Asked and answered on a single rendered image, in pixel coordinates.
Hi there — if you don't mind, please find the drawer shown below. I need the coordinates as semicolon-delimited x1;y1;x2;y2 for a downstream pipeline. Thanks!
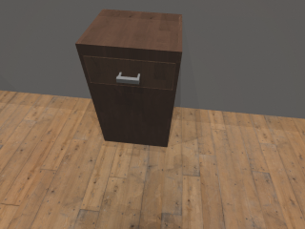
84;55;175;90

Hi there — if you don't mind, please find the handle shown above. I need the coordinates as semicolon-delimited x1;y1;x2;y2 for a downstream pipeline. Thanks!
116;72;140;85

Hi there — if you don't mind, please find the cabinet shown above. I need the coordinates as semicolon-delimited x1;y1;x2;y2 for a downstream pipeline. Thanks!
75;9;183;148

